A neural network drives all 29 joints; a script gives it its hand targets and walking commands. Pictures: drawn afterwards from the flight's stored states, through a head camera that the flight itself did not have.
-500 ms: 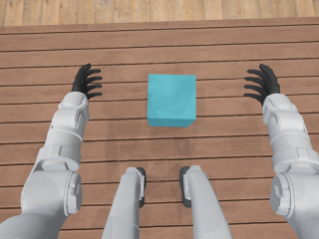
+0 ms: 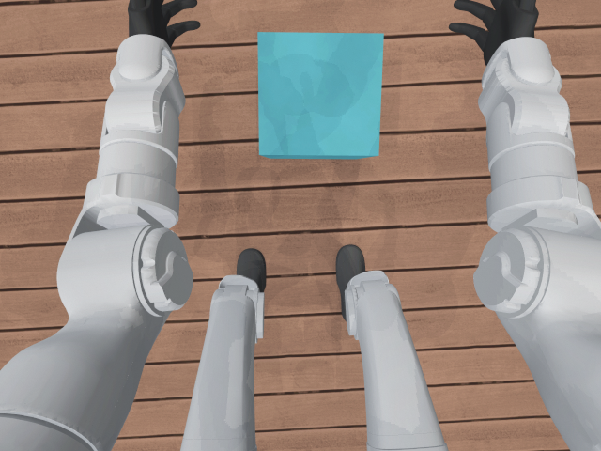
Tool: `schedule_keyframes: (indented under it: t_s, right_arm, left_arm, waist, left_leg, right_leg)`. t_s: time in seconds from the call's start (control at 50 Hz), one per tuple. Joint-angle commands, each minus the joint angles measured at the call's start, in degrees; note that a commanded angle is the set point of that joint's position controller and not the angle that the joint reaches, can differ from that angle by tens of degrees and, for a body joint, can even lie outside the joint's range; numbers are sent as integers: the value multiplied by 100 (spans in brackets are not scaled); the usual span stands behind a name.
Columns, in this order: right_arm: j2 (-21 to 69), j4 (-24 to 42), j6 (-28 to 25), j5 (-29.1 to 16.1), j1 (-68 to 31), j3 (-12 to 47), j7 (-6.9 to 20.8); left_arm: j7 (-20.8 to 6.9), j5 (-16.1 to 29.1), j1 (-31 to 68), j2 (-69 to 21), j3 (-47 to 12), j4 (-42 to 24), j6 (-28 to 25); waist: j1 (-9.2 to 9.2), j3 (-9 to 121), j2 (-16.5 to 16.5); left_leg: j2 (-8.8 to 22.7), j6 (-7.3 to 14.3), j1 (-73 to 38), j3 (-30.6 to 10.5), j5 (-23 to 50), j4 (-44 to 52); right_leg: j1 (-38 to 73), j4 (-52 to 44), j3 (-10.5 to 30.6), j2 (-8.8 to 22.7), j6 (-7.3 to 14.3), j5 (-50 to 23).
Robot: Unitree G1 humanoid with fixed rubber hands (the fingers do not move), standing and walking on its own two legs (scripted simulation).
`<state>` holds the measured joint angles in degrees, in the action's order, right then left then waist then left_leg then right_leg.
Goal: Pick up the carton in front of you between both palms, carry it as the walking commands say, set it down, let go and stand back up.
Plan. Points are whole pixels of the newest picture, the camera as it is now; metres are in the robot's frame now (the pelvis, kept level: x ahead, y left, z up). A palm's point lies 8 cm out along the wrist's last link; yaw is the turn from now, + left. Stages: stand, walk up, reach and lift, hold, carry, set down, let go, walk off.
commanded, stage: reach and lift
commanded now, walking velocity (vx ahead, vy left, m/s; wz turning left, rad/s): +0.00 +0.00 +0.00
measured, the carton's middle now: (316, 107) +0.52 -0.03 -0.51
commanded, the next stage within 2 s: none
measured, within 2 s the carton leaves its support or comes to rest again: leaves its support in 1.60 s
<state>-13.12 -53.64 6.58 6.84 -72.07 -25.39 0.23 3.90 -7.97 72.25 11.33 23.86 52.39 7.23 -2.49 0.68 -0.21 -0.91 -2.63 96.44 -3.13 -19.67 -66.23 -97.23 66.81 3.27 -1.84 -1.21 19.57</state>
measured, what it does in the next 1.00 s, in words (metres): lowers itself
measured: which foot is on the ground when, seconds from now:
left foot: down 0.00-1.00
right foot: down 0.00-1.00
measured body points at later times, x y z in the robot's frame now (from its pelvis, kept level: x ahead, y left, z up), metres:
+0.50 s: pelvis -0.05 +0.01 -0.20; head +0.33 +0.00 +0.04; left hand +0.54 +0.16 -0.38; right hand +0.52 -0.23 -0.37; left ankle +0.06 +0.14 -0.60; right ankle +0.06 -0.12 -0.60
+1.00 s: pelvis -0.05 +0.01 -0.26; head +0.33 +0.00 -0.03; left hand +0.53 +0.15 -0.45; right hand +0.52 -0.20 -0.44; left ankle +0.06 +0.14 -0.60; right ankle +0.06 -0.12 -0.60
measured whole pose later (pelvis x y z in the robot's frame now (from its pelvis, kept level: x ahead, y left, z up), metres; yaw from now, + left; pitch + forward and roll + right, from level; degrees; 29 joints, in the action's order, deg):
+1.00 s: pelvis -0.05 +0.01 -0.26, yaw +0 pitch +37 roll +1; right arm -24.0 -69.6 2.6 -11.6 -89.8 -6.4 -4.1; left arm 8.9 9.5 87.0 18.2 6.3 62.9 4.5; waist -1.7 -23.5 0.0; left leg -3.6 -4.4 128.0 -2.7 -35.5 -126.5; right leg -129.3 126.8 3.2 -1.6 -2.3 34.5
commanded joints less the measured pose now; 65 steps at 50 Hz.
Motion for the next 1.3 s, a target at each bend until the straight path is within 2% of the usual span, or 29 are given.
schedule_keyframes:
  t_s: [0.0, 0.1, 0.14, 0.24, 0.26, 0.32, 0.34, 0.36, 0.44, 0.48, 0.5, 0.52, 0.64, 0.68, 0.74, 0.92, 0.98, 1.0, 1.02, 1.04, 1.08, 1.1, 1.12, 1.14, 1.16, 1.22, 1.24, 1.26, 1.28]
  right_arm:
    - [-497, 500, -261, 63, -656, -183, -38]
    - [-1025, 218, -435, -522, -704, 281, -165]
    - [-1200, 224, -385, -692, -889, 613, -149]
    - [-1274, 202, -311, -1194, -1323, 1165, -259]
    - [-1379, 285, -260, -1382, -1602, 1116, -294]
    - [-1861, -166, -201, -1458, -1898, 1263, -325]
    - [-1877, 172, -148, -1583, -1969, 1302, -346]
    - [-1832, 41, -145, -1551, -2125, 1320, -344]
    - [-1983, -217, -45, -1572, -2889, 1488, -353]
    - [-2082, -523, -72, -1645, -2915, 1357, -367]
    - [-1845, -584, -56, -1614, -3130, 1545, -327]
    - [-2199, -518, -136, -1537, -3355, 1408, -315]
    - [-2153, -950, -296, -1658, -3420, 1501, -444]
    - [-2128, -748, -381, -1798, -3671, 1783, -485]
    - [-1941, -892, -514, -1842, -3289, 1857, -483]
    - [-1963, -1333, -476, -1809, -3088, 1690, -454]
    - [-2105, -1292, -479, -1649, -3207, 1660, -460]
    - [-1648, -1029, -402, -1900, -3407, 1952, -443]
    - [-1845, -1098, -446, -1743, -3503, 1895, -436]
    - [-1929, -1128, -404, -1809, -3545, 1945, -451]
    - [-1618, -1178, -414, -1865, -3495, 1988, -424]
    - [-1796, -1100, -365, -1911, -3771, 2051, -414]
    - [-1670, -1044, -358, -1754, -3694, 2039, -398]
    - [-1529, -1314, -334, -2032, -3834, 2231, -382]
    - [-1191, -1086, -296, -1948, -3842, 2265, -357]
    - [-255, -1191, -238, -1757, -3990, 2271, -177]
    - [-551, -1423, -192, -1420, -3725, 1886, -136]
    - [1024, -920, -220, -1558, -4197, 2272, 113]
    - [2101, -850, -124, -1306, -4634, 2427, 370]
  left_arm:
    - [85, -72, 899, 417, 10, -361, -281]
    - [238, 433, 990, 351, -575, -440, -362]
    - [244, 544, 905, 348, -608, -404, -255]
    - [445, 915, 1377, 1176, -830, -376, -227]
    - [455, 1079, 1523, 849, -1105, -474, -190]
    - [449, 1594, 2158, 876, -1620, -440, -30]
    - [483, 1383, 2154, 1124, -1354, -692, -21]
    - [479, 1497, 2243, 1155, -1471, -320, 29]
    - [451, 1502, 2720, 1499, -1236, 78, 63]
    - [457, 1446, 2878, 1355, -1212, 34, 33]
    - [455, 1352, 3140, 1412, -1260, 267, -3]
    - [418, 1560, 3254, 1217, -1504, 364, -10]
    - [425, 1711, 3358, 1738, -1689, 914, -217]
    - [409, 1609, 3559, 1667, -1590, 554, -316]
    - [433, 1748, 3291, 1450, -1580, 441, -473]
    - [513, 1741, 2902, 1114, -1844, 432, -385]
    - [531, 1653, 3029, 1244, -1549, 516, -310]
    - [478, 1687, 3124, 1225, -1568, 615, -315]
    - [458, 1767, 3395, 1002, -1770, 548, -281]
    - [472, 1777, 3066, 1289, -1582, 868, -313]
    - [453, 1736, 3335, 1152, -1709, 544, -380]
    - [451, 1622, 3219, 1185, -1592, 808, -340]
    - [432, 1779, 3462, 1012, -1743, 671, -333]
    - [428, 1698, 3527, 1007, -1601, 894, -313]
    - [409, 1633, 3371, 885, -1647, 975, -333]
    - [248, 1427, 3649, 70, -1702, 734, -318]
    - [216, 1031, 3222, 4, -1431, 1081, -225]
    - [-26, 1243, 4065, -1433, -1784, 175, -264]
    - [-361, 1199, 4298, -2542, -1961, 727, -108]
  waist:
    - [-84, 5736, 60]
    - [-250, 6031, 443]
    - [3, 6018, 508]
    - [-69, 6477, -253]
    - [158, 6473, 298]
    - [-286, 6644, 27]
    - [63, 6561, 330]
    - [-258, 6400, 125]
    - [140, 5779, -272]
    - [133, 5439, 53]
    - [157, 5124, -59]
    - [-173, 5195, 67]
    - [-224, 5034, -23]
    - [117, 5084, 157]
    - [113, 5225, 73]
    - [-228, 4822, 237]
    - [-110, 4545, 205]
    - [75, 4575, 139]
    - [-242, 4443, 42]
    - [33, 4466, -87]
    - [-110, 4376, 99]
    - [137, 4192, 62]
    - [-178, 4278, -9]
    - [302, 4216, 156]
    - [89, 4212, -149]
    - [220, 3987, -192]
    - [118, 3837, 336]
    - [240, 3841, -22]
    - [-68, 3648, -186]
  left_leg:
    - [-338, -59, -2187, 444, 2857, -551]
    - [-359, -105, -1979, 420, 2656, -1654]
    - [-396, -180, -1765, 516, 2499, -1972]
    - [-399, -60, -1205, 638, 1903, -2952]
    - [-410, -115, -1220, 684, 1649, -3024]
    - [-339, -154, -1376, 579, 1464, -3428]
    - [-324, -169, -1696, 613, 1430, -3483]
    - [-298, -165, -1418, 727, 1003, -3674]
    - [-292, -69, -518, 681, 306, -3939]
    - [-254, -157, -311, 787, -82, -4128]
    - [-232, -52, -236, 689, -103, -4181]
    - [-212, -114, -342, 668, -36, -4362]
    - [-165, -55, -363, 484, 207, -4787]
    - [-170, -80, -550, 716, 705, -5072]
    - [-180, -30, -338, 661, 1340, -5367]
    - [-226, -147, -213, 581, 979, -5121]
    - [-251, -116, -247, 564, 656, -5183]
    - [-269, -23, -180, 667, 438, -5182]
    - [-275, -104, 44, 662, 320, -5056]
    - [-251, -87, 28, 676, 122, -5047]
    - [-221, -72, 124, 691, 239, -5165]
    - [-252, -63, -112, 724, 158, -5129]
    - [-240, -22, -350, 620, 339, -5115]
    - [-256, -69, 24, 806, 223, -5097]
    - [-244, 32, -87, 677, 265, -5135]
    - [-363, 42, -60, 662, 344, -4964]
    - [-358, -112, -4, 833, 184, -5155]
    - [-546, -3, -4, 814, 263, -5090]
    - [-567, 76, -6, 619, 212, -5193]
  right_leg:
    - [2799, 468, -392, -222, -168, -3445]
    - [1493, 1315, -474, -227, -132, -2814]
    - [1434, 1768, -504, -238, -166, -2694]
    - [1703, 2714, -489, -197, -287, -2425]
    - [1415, 2790, -506, -180, -221, -1960]
    - [1052, 3242, -656, -81, -190, -1660]
    - [803, 3408, -656, -122, -250, -1379]
    - [800, 3416, -739, -77, -235, -1085]
    - [970, 3846, -587, 25, -270, -572]
    - [439, 3893, -534, 24, -187, -65]
    - [173, 3969, -528, 20, -199, -30]
    - [234, 4129, -582, 85, -193, -55]
    - [189, 4792, -693, 151, -233, -446]
    - [106, 4642, -443, 62, -170, -577]
    - [545, 5071, -395, 37, -175, -1665]
    - [449, 5199, -531, 75, -122, -1385]
    - [1, 5028, -507, 77, -87, -726]
    - [203, 4899, -486, 17, -116, -695]
    - [368, 4906, -577, 25, -99, -697]
    - [329, 4909, -531, 115, -131, -424]
    - [317, 4883, -475, 48, -130, -657]
    - [125, 4776, -388, 58, -134, -285]
    - [77, 4835, -538, 78, -157, -339]
    - [251, 4806, -340, -1, -83, -397]
    - [308, 4868, -518, 4, -154, -470]
    - [244, 4860, -522, -90, -138, -569]
    - [109, 4805, -468, -181, -139, -507]
    - [31, 4779, -556, -269, -65, -493]
    - [43, 4921, -545, -303, -21, -491]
